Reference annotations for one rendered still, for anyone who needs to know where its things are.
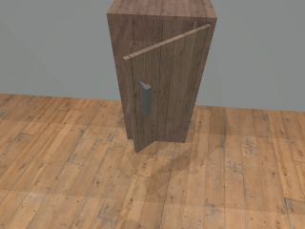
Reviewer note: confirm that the handle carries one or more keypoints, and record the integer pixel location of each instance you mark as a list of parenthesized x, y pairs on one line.
[(147, 98)]

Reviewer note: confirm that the cupboard door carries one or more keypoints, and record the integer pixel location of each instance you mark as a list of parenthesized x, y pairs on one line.
[(172, 69)]

